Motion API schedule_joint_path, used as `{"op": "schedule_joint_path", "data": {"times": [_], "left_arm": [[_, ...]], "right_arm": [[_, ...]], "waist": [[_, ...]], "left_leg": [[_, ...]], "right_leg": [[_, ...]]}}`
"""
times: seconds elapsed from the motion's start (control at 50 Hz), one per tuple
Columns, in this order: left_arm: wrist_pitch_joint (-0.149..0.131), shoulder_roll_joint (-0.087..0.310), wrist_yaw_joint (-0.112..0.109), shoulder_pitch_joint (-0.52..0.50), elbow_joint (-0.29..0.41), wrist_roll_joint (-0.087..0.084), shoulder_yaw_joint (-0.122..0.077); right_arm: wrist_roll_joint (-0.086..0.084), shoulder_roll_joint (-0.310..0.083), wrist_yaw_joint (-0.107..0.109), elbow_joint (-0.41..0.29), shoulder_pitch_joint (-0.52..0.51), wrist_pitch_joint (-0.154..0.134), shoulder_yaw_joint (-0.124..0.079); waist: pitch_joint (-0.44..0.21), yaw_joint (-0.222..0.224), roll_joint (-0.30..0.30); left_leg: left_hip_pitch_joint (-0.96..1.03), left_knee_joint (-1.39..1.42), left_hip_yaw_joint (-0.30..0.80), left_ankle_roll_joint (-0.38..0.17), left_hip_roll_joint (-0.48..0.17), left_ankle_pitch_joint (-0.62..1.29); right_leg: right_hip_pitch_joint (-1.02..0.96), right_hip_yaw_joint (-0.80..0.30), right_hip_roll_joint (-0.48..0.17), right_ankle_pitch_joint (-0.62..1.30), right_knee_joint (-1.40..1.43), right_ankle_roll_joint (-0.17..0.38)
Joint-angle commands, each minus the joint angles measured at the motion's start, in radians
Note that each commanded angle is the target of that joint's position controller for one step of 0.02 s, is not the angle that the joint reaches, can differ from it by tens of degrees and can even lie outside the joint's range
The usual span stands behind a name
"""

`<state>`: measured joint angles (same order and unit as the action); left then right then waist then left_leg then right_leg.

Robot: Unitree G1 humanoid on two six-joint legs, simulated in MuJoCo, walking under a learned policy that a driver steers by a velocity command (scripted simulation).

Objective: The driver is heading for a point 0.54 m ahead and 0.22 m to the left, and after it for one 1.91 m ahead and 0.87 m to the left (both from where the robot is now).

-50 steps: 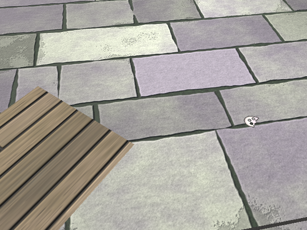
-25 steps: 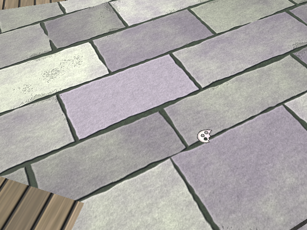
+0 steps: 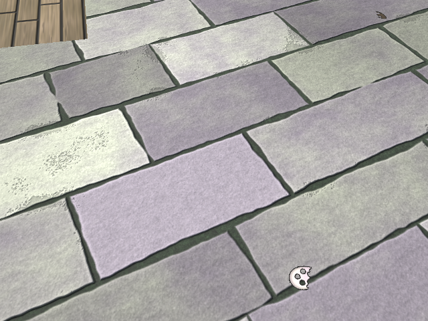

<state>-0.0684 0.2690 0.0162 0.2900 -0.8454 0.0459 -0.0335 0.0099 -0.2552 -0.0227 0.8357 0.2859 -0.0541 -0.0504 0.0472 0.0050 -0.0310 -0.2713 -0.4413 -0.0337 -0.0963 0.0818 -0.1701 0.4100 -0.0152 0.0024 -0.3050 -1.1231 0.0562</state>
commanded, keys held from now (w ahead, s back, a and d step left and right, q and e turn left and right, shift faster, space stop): w+q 0.48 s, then q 0.38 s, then w+q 0.14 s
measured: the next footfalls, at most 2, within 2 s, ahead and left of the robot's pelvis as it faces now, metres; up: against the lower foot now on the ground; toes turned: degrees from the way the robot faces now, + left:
right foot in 0.36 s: +0.37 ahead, -0.10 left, +0.00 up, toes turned +14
left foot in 0.82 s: +0.47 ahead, +0.16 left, +0.00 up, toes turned +31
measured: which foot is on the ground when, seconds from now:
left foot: down 0.00-0.38, up 0.40-0.80, down 0.82-1.00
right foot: up 0.00-0.34, down 0.36-0.84, up 0.86-1.00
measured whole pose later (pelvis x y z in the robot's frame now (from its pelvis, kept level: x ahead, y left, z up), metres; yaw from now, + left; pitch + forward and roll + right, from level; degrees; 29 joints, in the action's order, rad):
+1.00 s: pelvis +0.40 +0.06 -0.01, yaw +34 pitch +1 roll -1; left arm 0.01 0.26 0.00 0.21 -0.76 0.05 -0.04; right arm 0.01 -0.26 -0.01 0.71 0.21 0.02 -0.06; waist 0.06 0.00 -0.02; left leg -0.37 -0.48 0.01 -0.12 0.11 -0.13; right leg 0.48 0.00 -0.05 -0.40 -1.09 -0.02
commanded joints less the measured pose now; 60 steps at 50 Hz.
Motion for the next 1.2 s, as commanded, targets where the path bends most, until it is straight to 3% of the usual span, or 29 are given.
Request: {"op": "schedule_joint_path", "data": {"times": [0.02, 0.06, 0.14, 0.24, 0.3, 0.32, 0.34, 0.36, 0.38, 0.4, 0.42, 0.44, 0.48, 0.54, 0.58, 0.68, 0.78, 0.8, 0.82, 0.84, 0.86, 0.88, 0.92, 0.94, 0.96, 1.02, 1.2], "left_arm": [[0.011, 0.054, 0.006, 0.048, 0.055, 0.008, -0.006], [0.017, 0.051, 0.005, -0.033, 0.085, 0.005, -0.001], [0.017, 0.039, 0.008, -0.218, 0.144, -0.003, 0.009], [0.006, 0.04, 0.008, -0.359, 0.197, -0.017, 0.018], [-0.009, 0.066, 0.003, -0.319, 0.2, -0.023, 0.011], [-0.015, 0.082, -0.002, -0.25, 0.181, -0.024, 0.004], [-0.025, 0.106, -0.013, -0.136, 0.147, -0.021, -0.007], [-0.039, 0.17, -0.03, 0.002, 0.13, -0.001, -0.026], [-0.03, 0.251, -0.045, 0.097, 0.137, 0.021, -0.047], [-0.012, 0.253, -0.04, 0.066, 0.127, 0.006, -0.055], [-0.006, 0.148, -0.035, 0.005, 0.142, -0.003, -0.036], [-0.008, 0.085, -0.03, -0.04, 0.143, -0.01, -0.022], [-0.019, 0.06, -0.03, -0.05, 0.125, -0.012, -0.013], [-0.045, 0.069, -0.025, -0.022, 0.099, -0.028, -0.018], [-0.045, 0.082, -0.025, -0.017, 0.089, -0.034, -0.023], [-0.019, 0.102, -0.03, -0.03, 0.078, -0.035, -0.03], [0.01, 0.155, -0.041, 0.007, 0.063, -0.041, -0.053], [0.02, 0.159, -0.045, 0.004, 0.063, -0.045, -0.056], [0.027, 0.154, -0.043, 0.036, 0.059, -0.043, -0.054], [0.035, 0.091, -0.038, 0.104, 0.095, -0.024, -0.037], [0.057, 0.081, -0.036, 0.128, 0.133, -0.031, -0.033], [0.07, 0.11, -0.035, 0.074, 0.121, -0.005, -0.035], [0.065, 0.104, -0.027, -0.037, 0.139, -0.012, -0.035], [0.07, 0.111, -0.024, -0.047, 0.147, -0.002, -0.037], [0.079, 0.108, -0.019, -0.023, 0.133, 0.007, -0.036], [0.08, 0.082, -0.009, -0.018, 0.129, 0.004, -0.031], [0.051, 0.075, -0.011, -0.177, 0.182, -0.013, -0.024]], "right_arm": [[-0.011, -0.113, 0.001, -0.023, 0.054, -0.026, -0.026], [-0.013, -0.132, 0.006, -0.013, 0.081, -0.025, -0.032], [-0.015, -0.13, 0.009, 0.007, 0.156, -0.017, -0.037], [0.0, -0.142, 0.02, 0.015, 0.229, -0.008, -0.043], [0.008, -0.162, 0.031, -0.005, 0.184, -0.003, -0.051], [0.008, -0.171, 0.031, -0.015, 0.154, -0.003, -0.054], [0.003, -0.173, 0.026, -0.019, 0.133, -0.008, -0.054], [-0.01, -0.139, 0.017, -0.038, 0.126, -0.016, -0.046], [-0.042, -0.049, 0.017, -0.073, 0.176, -0.019, -0.025], [-0.022, -0.095, 0.022, -0.083, 0.23, -0.008, -0.031], [0.0, -0.13, 0.025, -0.053, 0.189, 0.008, -0.038], [0.008, -0.116, 0.013, -0.058, 0.126, 0.011, -0.035], [0.026, -0.095, -0.006, -0.07, 0.086, 0.028, -0.035], [0.027, -0.077, -0.015, -0.085, 0.069, 0.054, -0.034], [0.026, -0.067, -0.019, -0.11, 0.019, 0.06, -0.03], [0.019, -0.033, -0.043, -0.167, -0.115, 0.06, -0.004], [0.035, -0.081, -0.039, -0.195, -0.123, 0.055, -0.018], [0.043, -0.089, -0.033, -0.179, -0.059, 0.045, -0.024], [0.055, -0.119, -0.018, -0.151, 0.029, 0.031, -0.037], [0.05, -0.23, -0.002, -0.162, 0.079, 0.02, -0.061], [-0.003, -0.312, 0.004, -0.183, 0.088, 0.039, -0.088], [-0.028, -0.261, 0.009, -0.189, 0.092, 0.058, -0.084], [-0.006, -0.161, 0.017, -0.185, -0.025, 0.078, -0.052], [-0.007, -0.143, 0.02, -0.188, -0.058, 0.08, -0.047], [0.0, -0.134, 0.019, -0.193, -0.078, 0.077, -0.045], [0.005, -0.158, 0.01, -0.184, -0.048, 0.052, -0.056], [0.012, -0.19, 0.004, -0.154, 0.055, 0.04, -0.075]], "waist": [[-0.038, 0.024, 0.091], [-0.013, 0.013, 0.086], [0.009, -0.042, 0.092], [-0.006, -0.093, 0.102], [-0.019, -0.054, 0.118], [-0.041, -0.021, 0.121], [-0.094, 0.035, 0.086], [-0.206, 0.092, 0.0], [-0.336, 0.099, -0.161], [-0.342, 0.044, -0.25], [-0.203, 0.028, -0.081], [-0.109, 0.026, -0.009], [-0.046, -0.002, -0.065], [-0.05, -0.032, -0.057], [-0.055, -0.037, -0.061], [-0.047, -0.015, -0.093], [-0.077, -0.004, -0.088], [-0.111, -0.033, -0.057], [-0.174, -0.07, 0.032], [-0.262, -0.051, 0.22], [-0.398, -0.05, 0.319], [-0.379, -0.079, 0.129], [-0.128, -0.032, 0.077], [-0.083, -0.01, 0.115], [-0.083, 0.003, 0.131], [-0.104, 0.007, 0.097], [-0.068, -0.059, 0.131]], "left_leg": [[0.09, 0.244, 0.32, -0.162, -0.245, 0.218], [0.071, 0.272, 0.301, -0.168, -0.23, 0.198], [0.099, 0.266, 0.29, -0.13, -0.194, 0.211], [0.199, 0.169, 0.337, -0.116, -0.205, 0.345], [0.196, 0.097, 0.387, -0.086, -0.221, 0.387], [0.169, 0.047, 0.394, -0.07, -0.211, 0.421], [0.131, -0.08, 0.369, -0.047, -0.165, 0.448], [0.034, -0.303, 0.311, -0.02, -0.102, 0.321], [-0.217, -0.58, 0.173, 0.016, 0.014, -0.136], [-0.367, -0.719, 0.122, 0.011, 0.019, -0.391], [-0.404, -0.781, 0.138, 0.007, -0.055, -0.302], [-0.39, -0.758, 0.129, 0.015, -0.082, -0.224], [-0.35, -0.705, 0.112, 0.035, -0.126, -0.172], [-0.334, -0.707, 0.086, 0.067, -0.115, -0.145], [-0.364, -0.657, 0.069, 0.083, -0.115, -0.098], [-0.233, -0.338, -0.011, 0.075, -0.109, 0.105], [-0.127, -0.168, -0.05, 0.015, -0.065, -0.012], [-0.049, -0.094, -0.054, -0.005, -0.039, 0.007], [0.087, -0.002, -0.016, -0.033, -0.038, 0.168], [0.304, -0.056, 0.293, -0.095, -0.313, 0.623], [0.45, -0.009, 0.632, -0.304, -0.489, 0.793], [0.405, 0.044, 0.567, -0.287, -0.443, 0.484], [0.153, 0.17, 0.463, -0.197, -0.315, -0.066], [0.066, 0.215, 0.438, -0.163, -0.266, -0.19], [0.018, 0.239, 0.415, -0.149, -0.233, -0.22], [0.007, 0.256, 0.415, -0.155, -0.205, -0.234], [0.039, 0.243, 0.522, -0.158, -0.198, -0.354]], "right_leg": [[0.127, -0.016, -0.06, 0.035, 0.05, -0.039], [0.174, -0.001, -0.07, 0.092, 0.132, -0.067], [0.209, 0.011, -0.061, 0.255, 0.347, -0.099], [0.193, 0.008, -0.019, 0.275, 0.486, -0.098], [0.061, -0.012, 0.002, 0.194, 0.579, -0.07], [-0.049, -0.007, 0.021, 0.158, 0.617, -0.055], [-0.216, -0.007, 0.027, 0.166, 0.683, -0.031], [-0.433, -0.143, -0.119, 0.069, 0.715, 0.018], [-0.689, -0.481, -0.383, -0.088, 0.766, 0.086], [-0.664, -0.748, -0.461, -0.145, 0.84, 0.161], [-0.544, -0.628, -0.414, -0.195, 0.842, 0.149], [-0.43, -0.475, -0.355, -0.112, 0.868, 0.129], [-0.316, -0.278, -0.281, 0.09, 0.913, 0.093], [-0.294, -0.112, -0.272, 0.627, 0.882, 0.111], [-0.307, -0.023, -0.27, 0.781, 0.87, 0.117], [-0.251, 0.155, -0.214, 0.742, 0.846, 0.083], [-0.342, 0.168, -0.259, 0.785, 0.646, 0.051], [-0.338, 0.186, -0.243, 0.763, 0.512, 0.036], [-0.286, 0.212, -0.195, 0.624, 0.312, -0.004], [-0.055, 0.229, -0.123, 0.022, 0.024, -0.051], [0.164, 0.106, 0.049, -0.397, -0.212, -0.085], [0.206, -0.013, -0.025, -0.332, -0.227, -0.084], [0.228, -0.027, -0.079, -0.161, -0.075, -0.075], [0.185, -0.026, -0.089, -0.115, 0.001, -0.074], [0.135, -0.009, -0.077, -0.075, 0.018, -0.074], [0.113, -0.011, -0.063, -0.029, 0.101, -0.085], [0.124, -0.023, -0.019, 0.004, 0.384, -0.104]]}}
Velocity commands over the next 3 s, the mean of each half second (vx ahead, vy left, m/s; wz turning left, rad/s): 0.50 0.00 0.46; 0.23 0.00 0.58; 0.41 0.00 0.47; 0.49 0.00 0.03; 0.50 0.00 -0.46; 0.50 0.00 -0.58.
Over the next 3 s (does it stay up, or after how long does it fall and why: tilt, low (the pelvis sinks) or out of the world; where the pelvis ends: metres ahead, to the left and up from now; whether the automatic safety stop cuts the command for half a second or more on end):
stays up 1.14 0.68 0.00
